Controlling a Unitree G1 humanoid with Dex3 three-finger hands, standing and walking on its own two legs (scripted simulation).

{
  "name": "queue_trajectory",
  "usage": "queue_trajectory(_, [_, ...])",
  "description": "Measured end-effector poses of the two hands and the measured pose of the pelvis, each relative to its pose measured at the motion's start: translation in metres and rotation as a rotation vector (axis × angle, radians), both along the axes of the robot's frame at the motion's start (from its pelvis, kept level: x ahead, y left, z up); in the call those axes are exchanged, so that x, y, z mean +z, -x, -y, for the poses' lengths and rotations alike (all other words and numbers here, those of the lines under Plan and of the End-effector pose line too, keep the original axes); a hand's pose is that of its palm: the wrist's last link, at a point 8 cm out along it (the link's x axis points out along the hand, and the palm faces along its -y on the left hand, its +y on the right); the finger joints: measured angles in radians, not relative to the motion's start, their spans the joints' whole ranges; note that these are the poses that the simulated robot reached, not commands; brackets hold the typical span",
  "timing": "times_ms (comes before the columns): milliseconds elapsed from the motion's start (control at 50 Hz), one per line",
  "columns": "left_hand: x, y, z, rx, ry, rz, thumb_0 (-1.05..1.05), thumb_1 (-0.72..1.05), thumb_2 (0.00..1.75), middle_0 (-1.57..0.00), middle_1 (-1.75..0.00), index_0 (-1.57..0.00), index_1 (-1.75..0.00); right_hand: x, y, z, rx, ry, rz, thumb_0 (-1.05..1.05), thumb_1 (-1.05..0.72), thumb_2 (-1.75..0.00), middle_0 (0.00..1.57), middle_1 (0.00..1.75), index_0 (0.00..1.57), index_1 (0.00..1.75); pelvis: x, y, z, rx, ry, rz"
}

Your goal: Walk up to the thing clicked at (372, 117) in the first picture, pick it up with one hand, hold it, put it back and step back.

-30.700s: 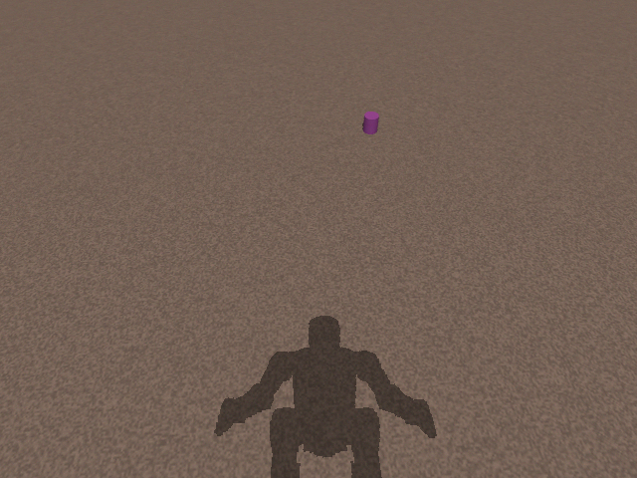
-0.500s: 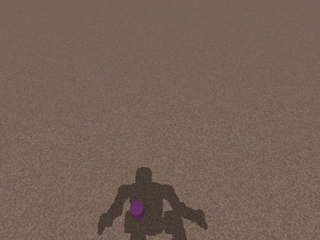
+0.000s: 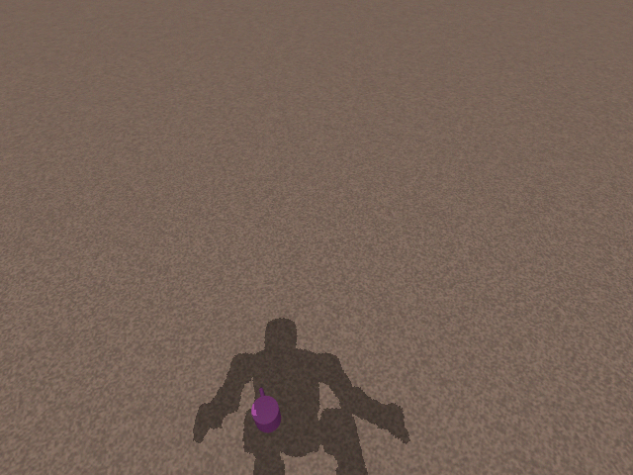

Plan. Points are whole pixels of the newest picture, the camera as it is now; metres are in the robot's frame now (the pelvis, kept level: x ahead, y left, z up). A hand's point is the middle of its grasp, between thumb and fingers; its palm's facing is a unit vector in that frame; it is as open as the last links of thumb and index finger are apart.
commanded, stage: stand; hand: left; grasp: from above
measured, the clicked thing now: (265, 408) +0.41 +0.17 -0.73
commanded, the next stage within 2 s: step back in 1.06 s
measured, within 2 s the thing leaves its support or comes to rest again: neither
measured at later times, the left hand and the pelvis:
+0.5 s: hand out of the picture +0.08 +0.24 -0.16, palm faces +0.02 -0.94 -0.33, open 7.4 cm; pelvis +0.01 +0.00 +0.00, yaw +0 degrees
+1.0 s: hand out of the picture +0.06 +0.24 -0.16, palm faces +0.01 -0.94 -0.34, open 7.4 cm; pelvis +0.00 -0.01 +0.00, yaw +0 degrees
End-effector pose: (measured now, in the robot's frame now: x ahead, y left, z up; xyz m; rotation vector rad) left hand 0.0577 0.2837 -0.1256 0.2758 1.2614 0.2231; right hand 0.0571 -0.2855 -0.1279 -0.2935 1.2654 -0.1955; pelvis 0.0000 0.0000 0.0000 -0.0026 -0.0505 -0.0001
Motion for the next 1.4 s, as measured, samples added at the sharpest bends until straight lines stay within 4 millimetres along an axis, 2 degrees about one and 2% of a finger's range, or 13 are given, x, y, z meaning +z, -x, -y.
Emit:
queue_trajectory(220, [0.004,-0.015,-0.002,0.003,-0.012,0.016,0.00,0.91,0.90,-0.20,-0.30,-0.20,-0.30,0.000,-0.018,0.002,0.012,-0.001,0.016,0.01,-0.91,-0.90,0.21,0.30,0.20,0.30,0.001,-0.008,0.002,0.000,-0.002,-0.008])
queue_trajectory(440, [0.004,-0.018,0.000,-0.001,-0.009,0.022,0.00,0.91,0.90,-0.20,-0.30,-0.20,-0.30,0.004,-0.026,0.007,0.016,0.007,0.033,0.01,-0.91,-0.90,0.21,0.30,0.20,0.30,0.001,-0.010,0.004,0.002,-0.001,-0.008])
queue_trajectory(1080, [0.006,0.008,-0.002,-0.004,-0.014,-0.001,0.00,0.91,0.90,-0.20,-0.30,-0.20,-0.30,0.002,0.001,0.014,0.012,-0.001,-0.004,0.01,-0.91,-0.90,0.21,0.30,0.20,0.30,0.001,0.004,0.009,0.005,-0.002,-0.009])
queue_trajectory(1180, [0.003,0.012,-0.013,0.014,-0.038,0.000,0.00,0.90,0.90,-0.20,-0.30,-0.20,-0.30,-0.003,0.003,0.022,0.009,0.016,-0.011,0.01,-0.91,-0.90,0.21,0.30,0.20,0.30,-0.006,0.019,0.006,0.009,0.013,-0.014])
queue_trajectory(1260, [-0.001,0.012,-0.029,-0.002,-0.059,0.007,0.00,0.90,0.90,-0.20,-0.30,-0.20,-0.30,-0.003,0.010,0.023,0.012,0.046,-0.020,0.01,-0.91,-0.90,0.21,0.30,0.20,0.30,-0.012,0.032,-0.005,0.007,0.004,-0.013])
queue_trajectory(1320, [-0.005,0.005,-0.044,-0.027,-0.065,0.027,0.00,0.90,0.90,-0.20,-0.30,-0.20,-0.30,0.000,0.020,0.017,0.003,0.068,-0.026,0.01,-0.91,-0.90,0.20,0.30,0.20,0.30,-0.016,0.038,-0.018,0.010,-0.001,-0.027])
queue_trajectory(1400, [-0.020,-0.015,-0.067,-0.055,-0.055,0.092,0.00,0.90,0.90,-0.20,-0.30,-0.20,-0.30,-0.001,0.039,0.003,0.006,0.115,-0.040,0.01,-0.91,-0.90,0.20,0.30,0.20,0.30,-0.029,0.047,-0.040,0.022,0.013,-0.040])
